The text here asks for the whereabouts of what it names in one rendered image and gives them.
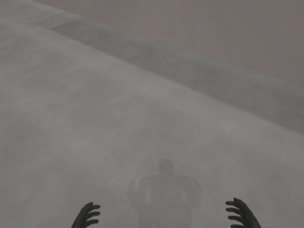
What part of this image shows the robot right hand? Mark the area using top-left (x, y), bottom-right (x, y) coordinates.
top-left (225, 198), bottom-right (261, 228)

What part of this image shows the robot left hand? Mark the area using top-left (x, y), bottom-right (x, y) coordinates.
top-left (71, 202), bottom-right (101, 228)

